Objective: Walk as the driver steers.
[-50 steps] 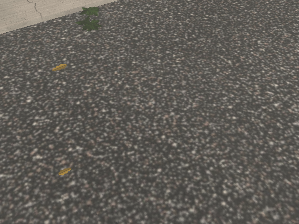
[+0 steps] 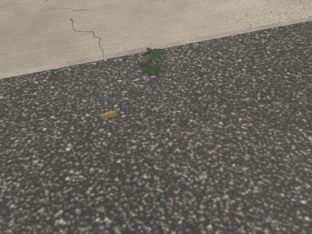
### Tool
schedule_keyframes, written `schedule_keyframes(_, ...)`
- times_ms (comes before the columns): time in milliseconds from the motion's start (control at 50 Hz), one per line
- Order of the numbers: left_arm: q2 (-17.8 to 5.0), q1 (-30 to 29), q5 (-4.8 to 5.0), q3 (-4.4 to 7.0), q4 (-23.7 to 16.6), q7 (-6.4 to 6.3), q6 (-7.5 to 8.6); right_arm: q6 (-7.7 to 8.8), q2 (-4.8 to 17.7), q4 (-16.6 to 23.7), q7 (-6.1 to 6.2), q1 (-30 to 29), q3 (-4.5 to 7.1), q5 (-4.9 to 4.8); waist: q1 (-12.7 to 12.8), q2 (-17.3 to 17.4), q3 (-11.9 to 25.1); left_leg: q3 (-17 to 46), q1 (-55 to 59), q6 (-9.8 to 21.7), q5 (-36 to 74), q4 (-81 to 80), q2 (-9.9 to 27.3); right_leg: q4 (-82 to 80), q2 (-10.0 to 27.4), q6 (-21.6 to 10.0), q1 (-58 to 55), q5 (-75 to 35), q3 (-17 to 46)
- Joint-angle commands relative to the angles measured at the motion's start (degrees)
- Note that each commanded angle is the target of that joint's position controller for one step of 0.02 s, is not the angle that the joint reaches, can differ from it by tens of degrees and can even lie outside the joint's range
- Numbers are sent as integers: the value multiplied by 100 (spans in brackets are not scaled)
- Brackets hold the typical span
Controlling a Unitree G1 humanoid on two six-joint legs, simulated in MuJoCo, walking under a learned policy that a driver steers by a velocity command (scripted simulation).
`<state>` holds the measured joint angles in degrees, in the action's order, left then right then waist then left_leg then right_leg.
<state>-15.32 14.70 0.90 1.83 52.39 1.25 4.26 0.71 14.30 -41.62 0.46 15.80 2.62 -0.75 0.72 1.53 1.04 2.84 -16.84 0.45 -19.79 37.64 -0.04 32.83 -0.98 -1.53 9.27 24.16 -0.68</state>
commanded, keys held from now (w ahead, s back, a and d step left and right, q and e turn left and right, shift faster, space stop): w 0.24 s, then w+e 0.76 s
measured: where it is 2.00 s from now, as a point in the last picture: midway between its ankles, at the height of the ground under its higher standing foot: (231, 159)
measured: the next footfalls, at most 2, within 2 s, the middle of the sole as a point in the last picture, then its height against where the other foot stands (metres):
left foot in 0.34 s outside the picture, level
right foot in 0.90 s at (211, 233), level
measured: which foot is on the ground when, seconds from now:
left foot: up 0.00-0.32, down 0.34-0.92, up 0.94-1.00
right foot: down 0.00-0.34, up 0.36-0.88, down 0.90-1.00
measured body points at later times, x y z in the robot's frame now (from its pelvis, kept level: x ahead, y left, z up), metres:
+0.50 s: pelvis +0.21 +0.05 +0.01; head +0.23 +0.06 +0.46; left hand +0.27 +0.33 -0.12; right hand +0.33 -0.22 -0.09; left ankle +0.27 +0.14 -0.73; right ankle +0.12 -0.09 -0.63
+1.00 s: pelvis +0.45 -0.06 +0.00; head +0.49 -0.09 +0.44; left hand +0.69 +0.14 -0.10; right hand +0.43 -0.36 -0.13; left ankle +0.36 +0.14 -0.63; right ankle +0.50 -0.16 -0.73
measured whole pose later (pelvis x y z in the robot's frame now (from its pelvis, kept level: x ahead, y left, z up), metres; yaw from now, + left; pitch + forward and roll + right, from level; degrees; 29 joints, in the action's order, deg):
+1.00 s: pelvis +0.45 -0.06 +0.00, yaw -23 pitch +1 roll +1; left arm -16.4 9.7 1.2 4.6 41.5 2.2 2.6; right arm 5.0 17.0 -47.8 0.1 13.1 3.8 -1.5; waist -0.5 0.5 -4.5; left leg -1.0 -16.6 -0.6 -25.5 67.5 3.8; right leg 35.0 -2.4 -5.2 25.1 11.2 -1.7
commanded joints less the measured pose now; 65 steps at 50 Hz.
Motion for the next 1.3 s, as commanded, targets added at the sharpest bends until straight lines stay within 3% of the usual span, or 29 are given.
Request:
schedule_keyframes(20,-1187,1270,-23,338,136,-12,65,368,672,973,13,-1437,165,-24,722,-1445,-493,-323,-3023,-48,-1151,1661,-198,-1701,2085,-1444,-1972,-2385,2997)
schedule_keyframes(60,-897,1338,-62,249,112,-34,86,403,547,911,-53,-1254,156,-121,554,-743,-509,-32,-4040,30,-1201,2728,208,-1534,2181,-1505,-2597,-2999,2728)
schedule_keyframes(140,-594,913,-45,117,9,-132,-98,429,244,1002,-280,-1567,60,-74,392,-792,-678,-472,-3294,-18,400,1631,404,-2129,1458,-946,-1609,-3077,1312)
schedule_keyframes(180,-744,751,-56,138,-73,-189,-102,433,21,1082,-365,-1817,-31,-40,397,-795,-711,-702,-2065,-55,1287,606,203,-2417,1114,-827,-645,-2931,753)
schedule_keyframes(220,-1025,905,-8,214,-29,-210,-35,407,207,1128,-352,-1883,23,-63,356,-868,-706,-675,-1355,-14,1727,8,87,-2634,1239,-822,-435,-2850,708)
schedule_keyframes(280,-1092,972,82,268,42,-205,-1,397,573,1130,-269,-1714,159,-78,87,-879,-658,-475,-900,203,1719,-509,6,-2230,1496,-690,-843,-3929,773)
schedule_keyframes(320,-1121,909,59,294,36,-204,-51,385,879,853,-170,-721,342,-53,-510,-846,8,-588,499,438,1632,-679,-212,-961,1321,-493,-790,-5466,587)
schedule_keyframes(340,-1033,852,-11,261,-29,-201,-64,355,1062,598,-97,185,449,-52,-931,-747,562,-384,1903,567,1611,-576,31,185,1067,-322,-38,-5041,501)
schedule_keyframes(360,-524,1014,-225,108,-205,-188,-58,291,1543,434,4,1124,549,33,-1077,403,1521,1135,3494,839,1138,-537,1415,2182,516,-126,1161,-2271,287)
schedule_keyframes(380,-29,1758,33,-5,-209,-156,32,324,1573,411,-94,1021,460,173,-570,1835,2272,3939,4029,1580,-589,-1923,2489,3717,-203,7,2413,953,818)
schedule_keyframes(400,-755,1213,201,188,-221,-140,59,373,1045,436,-113,607,341,104,-640,1039,1236,3749,3082,1312,-1520,-2421,2249,4270,147,-19,2889,642,996)
schedule_keyframes(420,-899,694,241,255,-395,-143,53,414,839,402,-117,181,270,21,-529,730,396,2773,2220,1098,-1326,-2500,2096,4218,406,-87,3074,75,772)
schedule_keyframes(440,-759,549,174,248,-397,-183,26,459,730,352,-139,-148,235,38,-321,314,80,2070,1501,999,-503,-2610,1858,4045,647,-81,2808,-359,689)
schedule_keyframes(460,-652,599,92,275,-366,-207,-26,508,603,290,-165,-379,216,93,-135,352,-73,1440,998,930,70,-2740,1621,3799,799,-65,2521,-639,709)
schedule_keyframes(500,-431,820,115,281,-303,-211,-180,610,455,146,-171,-582,211,142,83,470,-118,754,519,925,534,-3037,1461,3622,938,-33,2094,-836,713)
schedule_keyframes(560,-388,443,66,314,-520,-244,-332,690,607,-65,-129,-558,270,149,124,285,-405,199,384,1055,850,-3316,1550,3283,992,66,2557,-1204,788)
schedule_keyframes(700,-282,-685,10,251,-940,-17,-240,564,949,-359,41,-201,367,130,-222,-33,-668,-942,1049,984,1513,-3368,1527,1420,907,168,3028,-2684,391)
schedule_keyframes(820,-314,-1434,35,206,-1473,174,-236,323,1196,-602,14,218,468,-37,-467,22,-810,-1384,2176,820,2371,-2764,1774,447,715,-163,3076,-1843,-145)
schedule_keyframes(860,-523,-1073,33,315,-1521,187,-264,245,1364,-572,21,72,507,-86,-166,254,-407,-1563,2324,678,4476,-1859,1754,398,312,-393,2306,-1258,-507)
schedule_keyframes(900,-1143,676,77,679,-1090,96,-295,177,1265,-501,38,-71,436,-111,762,106,580,-1863,1445,312,5184,583,1351,-55,-278,-794,-242,-1531,-623)
schedule_keyframes(920,-1828,1297,105,878,-959,-33,-344,237,747,-285,47,93,261,108,740,-1024,1028,-1872,-578,-63,2135,2670,869,-294,947,-1367,-2015,-1261,1530)
schedule_keyframes(940,-2055,1007,72,837,-1206,12,-225,460,327,-27,4,222,83,124,288,-1624,1872,-534,-2282,-266,-1476,4135,-252,-1402,2037,-2376,-3116,-106,4819)
schedule_keyframes(960,-1438,992,19,655,-1244,77,-124,641,891,65,-60,-506,202,-120,665,-783,1646,230,-2906,-114,-1155,4339,47,-1825,2017,-2055,-3044,-128,4561)
schedule_keyframes(980,-1187,818,-2,580,-1206,82,-56,741,925,153,-85,-744,200,-221,555,-705,955,154,-3101,55,-643,4023,295,-1761,1832,-1824,-2420,-533,3675)
schedule_keyframes(1000,-1010,407,14,524,-1263,69,-35,781,876,63,-35,-720,197,-98,277,-261,552,168,-2778,94,-196,3492,563,-1713,1550,-1600,-1584,-1116,2981)
schedule_keyframes(1040,-712,-112,-72,410,-1467,12,-33,678,971,-48,-28,-572,274,64,-83,-426,260,211,-2032,35,286,2844,783,-1913,1210,-1459,-537,-2031,2279)
schedule_keyframes(1120,-971,93,-18,475,-1450,-124,10,489,734,53,-29,-844,226,159,-108,-309,15,36,-1981,-325,998,1750,619,-2129,976,-1491,47,-2942,1713)
schedule_keyframes(1200,-1004,379,12,486,-1362,-223,-46,522,550,277,-84,-1688,135,112,197,-587,-213,-2,-1678,-434,2356,-24,280,-2079,635,-1164,327,-2253,1424)
schedule_keyframes(1300,-992,710,63,505,-1205,-257,-108,633,743,459,-206,-2120,166,27,323,-681,-265,184,-1322,-280,2520,-909,103,-1612,874,-1006,-69,-1809,1974)
Over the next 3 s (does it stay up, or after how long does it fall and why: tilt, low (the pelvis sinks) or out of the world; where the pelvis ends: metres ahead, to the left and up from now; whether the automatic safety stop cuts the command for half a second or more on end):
stays up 1.43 -0.61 -0.01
